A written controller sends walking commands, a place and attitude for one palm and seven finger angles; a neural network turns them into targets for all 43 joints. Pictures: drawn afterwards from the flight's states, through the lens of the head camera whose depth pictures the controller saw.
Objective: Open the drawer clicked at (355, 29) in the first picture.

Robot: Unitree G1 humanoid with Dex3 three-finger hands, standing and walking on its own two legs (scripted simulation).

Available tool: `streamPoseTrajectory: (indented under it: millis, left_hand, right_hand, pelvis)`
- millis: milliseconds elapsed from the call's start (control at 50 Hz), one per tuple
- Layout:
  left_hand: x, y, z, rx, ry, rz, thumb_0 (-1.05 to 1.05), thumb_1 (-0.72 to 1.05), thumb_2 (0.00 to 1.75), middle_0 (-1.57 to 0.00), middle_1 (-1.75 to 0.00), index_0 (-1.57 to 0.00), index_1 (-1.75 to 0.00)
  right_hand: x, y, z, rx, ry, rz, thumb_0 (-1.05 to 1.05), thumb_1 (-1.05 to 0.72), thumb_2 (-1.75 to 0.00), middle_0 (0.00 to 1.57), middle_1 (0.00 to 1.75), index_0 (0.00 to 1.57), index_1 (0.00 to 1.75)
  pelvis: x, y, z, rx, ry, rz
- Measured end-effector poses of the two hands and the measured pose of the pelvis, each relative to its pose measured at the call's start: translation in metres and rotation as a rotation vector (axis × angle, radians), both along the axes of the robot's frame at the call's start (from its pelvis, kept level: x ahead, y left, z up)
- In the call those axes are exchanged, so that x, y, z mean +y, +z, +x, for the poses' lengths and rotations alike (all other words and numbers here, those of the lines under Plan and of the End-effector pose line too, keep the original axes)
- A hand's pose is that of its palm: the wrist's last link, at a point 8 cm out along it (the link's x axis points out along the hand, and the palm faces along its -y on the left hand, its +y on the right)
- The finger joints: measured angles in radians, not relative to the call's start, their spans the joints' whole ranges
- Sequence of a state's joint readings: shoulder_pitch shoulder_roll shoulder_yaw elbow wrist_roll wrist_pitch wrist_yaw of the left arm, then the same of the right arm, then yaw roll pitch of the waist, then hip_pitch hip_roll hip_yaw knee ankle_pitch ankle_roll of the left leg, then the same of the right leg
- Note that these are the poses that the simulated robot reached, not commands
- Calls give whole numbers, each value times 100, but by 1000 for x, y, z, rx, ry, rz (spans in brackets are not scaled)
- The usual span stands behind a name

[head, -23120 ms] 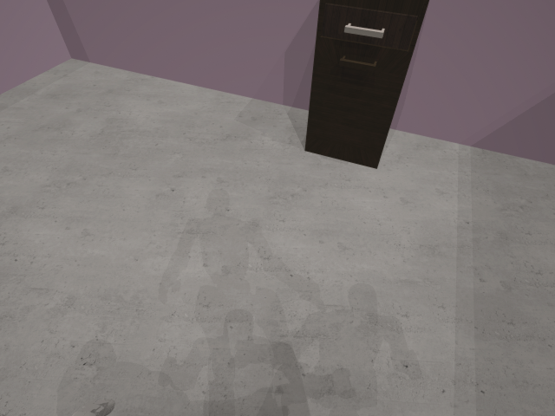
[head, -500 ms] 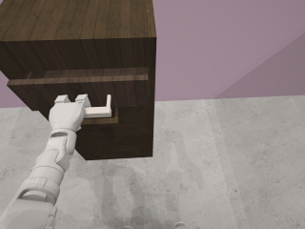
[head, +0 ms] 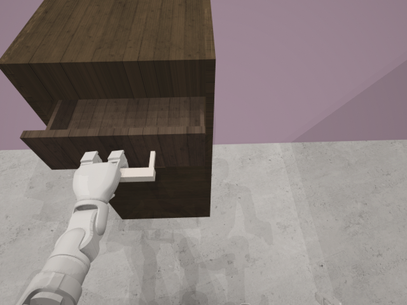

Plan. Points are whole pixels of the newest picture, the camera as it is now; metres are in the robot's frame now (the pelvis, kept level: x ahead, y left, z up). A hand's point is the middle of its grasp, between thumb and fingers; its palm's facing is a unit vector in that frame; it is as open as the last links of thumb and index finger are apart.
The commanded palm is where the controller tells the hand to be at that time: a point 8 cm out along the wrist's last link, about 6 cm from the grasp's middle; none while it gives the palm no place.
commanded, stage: pull the drawer open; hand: left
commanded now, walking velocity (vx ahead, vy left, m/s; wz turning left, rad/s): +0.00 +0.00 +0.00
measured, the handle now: (118, 166) +0.40 +0.21 +0.00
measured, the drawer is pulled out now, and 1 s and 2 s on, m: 0.11 0.23 0.30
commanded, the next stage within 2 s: open the thumb to release the handle in 1.84 s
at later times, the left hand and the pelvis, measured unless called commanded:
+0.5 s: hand (103, 214) +0.30 +0.22 -0.03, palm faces -0.03 -0.08 -1.00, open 5.5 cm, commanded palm +0.26 +0.23 +0.02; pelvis +0.00 -0.01 +0.00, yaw -1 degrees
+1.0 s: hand (97, 247) +0.23 +0.22 -0.03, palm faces -0.03 -0.08 -1.00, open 5.5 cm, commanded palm +0.20 +0.22 +0.02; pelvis -0.01 -0.02 +0.00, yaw +0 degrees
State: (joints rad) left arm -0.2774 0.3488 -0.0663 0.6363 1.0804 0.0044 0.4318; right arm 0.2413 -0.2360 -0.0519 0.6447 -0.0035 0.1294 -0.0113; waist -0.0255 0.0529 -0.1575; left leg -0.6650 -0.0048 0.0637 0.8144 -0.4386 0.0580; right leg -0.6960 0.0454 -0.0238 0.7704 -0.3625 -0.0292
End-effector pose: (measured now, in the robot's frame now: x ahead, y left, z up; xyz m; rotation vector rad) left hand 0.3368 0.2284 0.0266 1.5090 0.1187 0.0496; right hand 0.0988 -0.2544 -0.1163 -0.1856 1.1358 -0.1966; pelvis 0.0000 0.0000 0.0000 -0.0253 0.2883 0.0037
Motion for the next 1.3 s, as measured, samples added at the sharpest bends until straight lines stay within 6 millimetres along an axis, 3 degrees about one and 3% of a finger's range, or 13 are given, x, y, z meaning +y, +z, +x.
streamPoseTrajectory:
  millis: [260, 820, 1300]
  left_hand:
    - [-2, 0, -23, -5, 7, 7, 1, 74, 84, -31, -135, -42, -135]
    - [-7, 0, -100, -16, 48, -9, 3, 73, 83, -30, -134, -42, -135]
    - [-11, 1, -153, -14, 71, -18, 4, 72, 83, -30, -134, -42, -135]
  right_hand:
    - [-5, 1, -1, -28, 8, -10, 1, -90, -90, 20, 30, 20, 30]
    - [5, 16, 62, -215, 108, 27, 1, -90, -90, 20, 30, 20, 30]
    - [6, 13, 74, -252, 161, 42, 1, -90, -90, 20, 30, 20, 30]
  pelvis:
    - [-4, 0, -6, -22, -2, 8]
    - [-12, 0, -6, -68, 1, 19]
    - [-20, -7, -8, -80, -1, 29]
